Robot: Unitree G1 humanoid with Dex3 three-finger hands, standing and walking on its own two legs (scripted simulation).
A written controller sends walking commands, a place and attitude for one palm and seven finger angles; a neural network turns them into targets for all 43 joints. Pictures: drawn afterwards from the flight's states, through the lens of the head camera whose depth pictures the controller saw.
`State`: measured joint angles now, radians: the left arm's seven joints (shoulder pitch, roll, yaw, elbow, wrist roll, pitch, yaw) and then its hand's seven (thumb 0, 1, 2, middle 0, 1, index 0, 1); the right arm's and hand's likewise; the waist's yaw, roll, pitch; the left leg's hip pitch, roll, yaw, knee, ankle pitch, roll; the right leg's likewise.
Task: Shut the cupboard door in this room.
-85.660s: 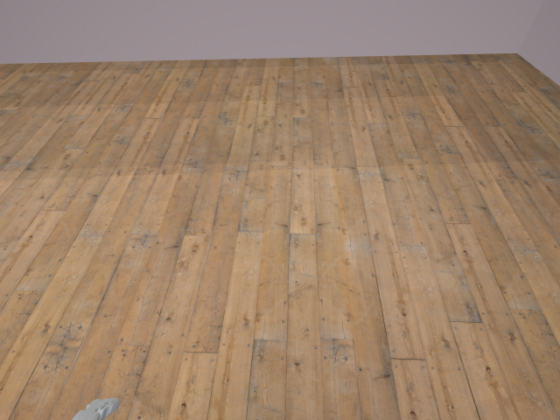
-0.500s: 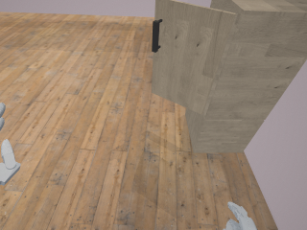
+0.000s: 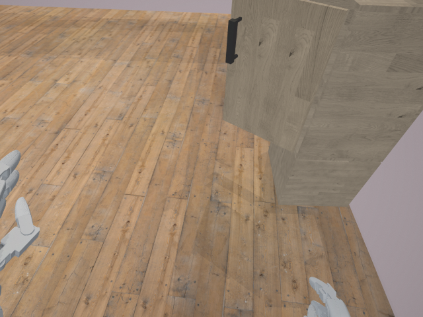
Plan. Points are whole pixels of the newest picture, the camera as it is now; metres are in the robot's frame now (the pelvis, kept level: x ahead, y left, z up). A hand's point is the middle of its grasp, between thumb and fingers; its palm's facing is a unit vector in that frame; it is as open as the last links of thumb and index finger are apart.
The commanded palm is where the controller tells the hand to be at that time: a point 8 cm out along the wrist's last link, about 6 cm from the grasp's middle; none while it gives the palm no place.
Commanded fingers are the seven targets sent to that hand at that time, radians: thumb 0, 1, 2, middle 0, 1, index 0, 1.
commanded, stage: let the arm hang, fingers relaxed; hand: left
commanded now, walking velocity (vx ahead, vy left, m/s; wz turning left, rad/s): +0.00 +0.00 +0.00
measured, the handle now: (234, 40) +1.04 -0.03 +0.07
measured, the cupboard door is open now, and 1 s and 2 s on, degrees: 55 55 55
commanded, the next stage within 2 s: look to check the result in 1.08 s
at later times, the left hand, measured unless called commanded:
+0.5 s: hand out of the picture -0.04 +0.19 -0.17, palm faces +0.02 -0.98 -0.21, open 7.2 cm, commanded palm none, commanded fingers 0.00 0.90 0.90 -0.20 -0.30 -0.20 -0.30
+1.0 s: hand out of the picture +0.01 +0.15 -0.18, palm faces +0.00 -0.99 -0.16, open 7.3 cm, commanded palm none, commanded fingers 0.00 0.90 0.90 -0.20 -0.30 -0.20 -0.30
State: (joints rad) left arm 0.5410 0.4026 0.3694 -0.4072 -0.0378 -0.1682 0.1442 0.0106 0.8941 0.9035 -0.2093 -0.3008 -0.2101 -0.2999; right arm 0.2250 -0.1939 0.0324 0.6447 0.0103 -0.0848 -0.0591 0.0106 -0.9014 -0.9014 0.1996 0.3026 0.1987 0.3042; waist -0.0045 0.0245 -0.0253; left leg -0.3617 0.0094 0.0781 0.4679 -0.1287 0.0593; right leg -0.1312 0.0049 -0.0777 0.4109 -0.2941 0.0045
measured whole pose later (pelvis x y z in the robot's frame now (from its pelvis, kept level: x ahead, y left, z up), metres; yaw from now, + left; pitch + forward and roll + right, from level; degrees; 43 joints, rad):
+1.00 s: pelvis +0.01 -0.01 +0.00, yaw +0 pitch -2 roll +0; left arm 0.28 0.13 -0.01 1.13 0.01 -0.01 0.03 0.00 0.92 0.90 -0.20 -0.30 -0.20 -0.30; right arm 0.27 -0.16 0.01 1.14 -0.01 0.02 -0.03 0.00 -0.91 -0.90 0.20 0.30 0.20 0.30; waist -0.02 0.00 0.03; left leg -0.26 0.00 0.08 0.41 -0.11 0.05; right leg -0.06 -0.01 -0.07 0.40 -0.31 -0.01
